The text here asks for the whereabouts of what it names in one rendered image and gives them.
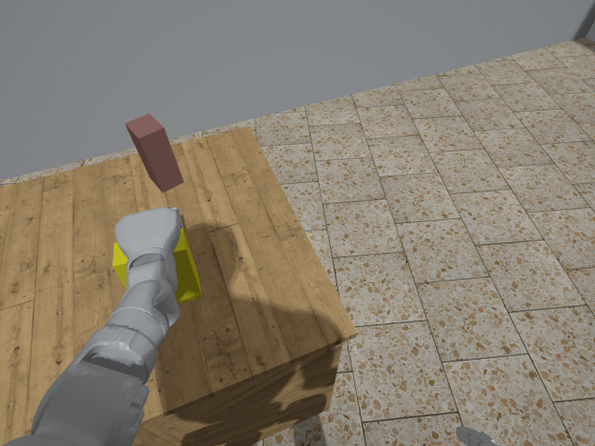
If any robot left hand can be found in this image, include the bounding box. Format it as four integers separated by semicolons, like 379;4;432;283
114;207;184;258

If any left robot forearm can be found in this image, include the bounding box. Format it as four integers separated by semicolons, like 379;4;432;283
31;248;180;435

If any table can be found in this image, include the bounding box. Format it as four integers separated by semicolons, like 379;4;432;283
0;125;358;446

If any sponge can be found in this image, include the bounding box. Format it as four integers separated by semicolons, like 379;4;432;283
112;228;202;305

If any robot left upper arm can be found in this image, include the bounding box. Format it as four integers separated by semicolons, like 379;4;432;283
2;361;150;446

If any robot right hand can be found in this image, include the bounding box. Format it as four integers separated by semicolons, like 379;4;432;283
456;426;501;446

